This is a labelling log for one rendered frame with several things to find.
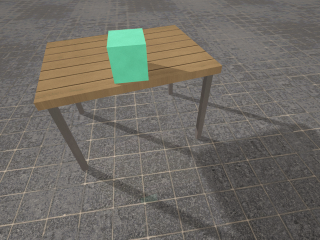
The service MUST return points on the carton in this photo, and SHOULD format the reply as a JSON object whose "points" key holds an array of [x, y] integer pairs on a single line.
{"points": [[127, 54]]}

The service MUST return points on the table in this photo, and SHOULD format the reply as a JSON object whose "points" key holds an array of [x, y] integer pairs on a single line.
{"points": [[79, 70]]}

